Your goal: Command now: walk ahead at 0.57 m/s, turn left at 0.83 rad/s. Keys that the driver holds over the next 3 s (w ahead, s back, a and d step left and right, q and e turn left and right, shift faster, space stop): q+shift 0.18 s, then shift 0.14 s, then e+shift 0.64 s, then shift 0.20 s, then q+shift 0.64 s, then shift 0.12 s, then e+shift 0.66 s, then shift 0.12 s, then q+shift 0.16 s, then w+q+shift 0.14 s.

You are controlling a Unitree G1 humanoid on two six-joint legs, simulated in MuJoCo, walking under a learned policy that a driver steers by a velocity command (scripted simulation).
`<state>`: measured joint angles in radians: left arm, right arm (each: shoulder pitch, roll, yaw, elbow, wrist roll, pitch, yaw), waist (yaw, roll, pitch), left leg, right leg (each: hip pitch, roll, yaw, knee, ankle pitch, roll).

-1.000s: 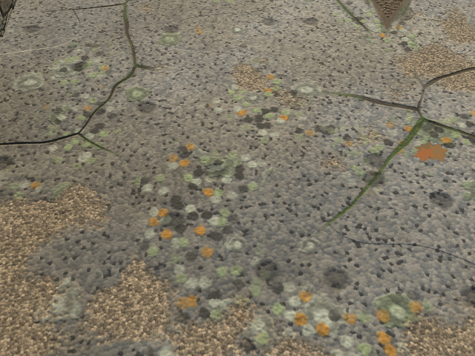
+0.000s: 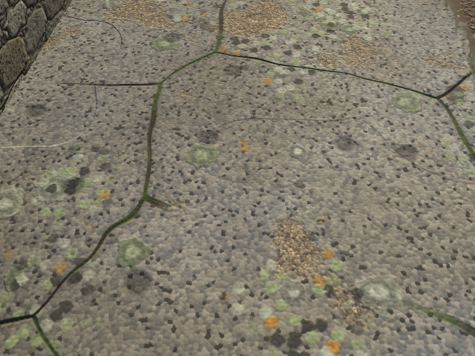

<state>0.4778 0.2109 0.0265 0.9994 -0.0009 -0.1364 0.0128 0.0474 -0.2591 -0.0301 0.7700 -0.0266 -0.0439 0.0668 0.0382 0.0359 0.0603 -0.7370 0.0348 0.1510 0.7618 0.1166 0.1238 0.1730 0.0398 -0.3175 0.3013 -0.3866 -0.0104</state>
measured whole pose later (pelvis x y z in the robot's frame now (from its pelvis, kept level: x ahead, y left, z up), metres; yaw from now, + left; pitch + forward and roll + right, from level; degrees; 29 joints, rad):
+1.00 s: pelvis +0.34 -0.02 +0.02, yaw -8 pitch +3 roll +0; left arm 0.18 0.33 0.11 0.58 -0.03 0.05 0.04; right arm 0.14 -0.28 -0.08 0.72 -0.03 -0.01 -0.02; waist 0.02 -0.05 0.02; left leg -0.31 -0.07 -0.11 0.46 -0.18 0.02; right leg -0.49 0.18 0.27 0.76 -0.40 0.01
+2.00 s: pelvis +0.36 +0.02 +0.02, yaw +17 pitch +2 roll -2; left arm 0.13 0.32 0.09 0.71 0.00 0.01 0.03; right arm 0.15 -0.29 -0.05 0.58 -0.01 0.02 -0.03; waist 0.01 -0.04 0.04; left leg -0.30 -0.08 -0.09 0.46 -0.19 0.07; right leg -0.57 -0.03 0.04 0.99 -0.28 0.08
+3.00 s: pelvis +0.45 +0.00 +0.02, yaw -9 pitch +1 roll -1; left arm 0.19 0.27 0.04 0.65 0.00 -0.03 0.01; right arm 0.26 -0.27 -0.05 0.69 0.03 0.01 -0.02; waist 0.00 -0.01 -0.01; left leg -0.28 -0.10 -0.20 0.52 -0.28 0.03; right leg -0.16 0.07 0.09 0.45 -0.39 -0.02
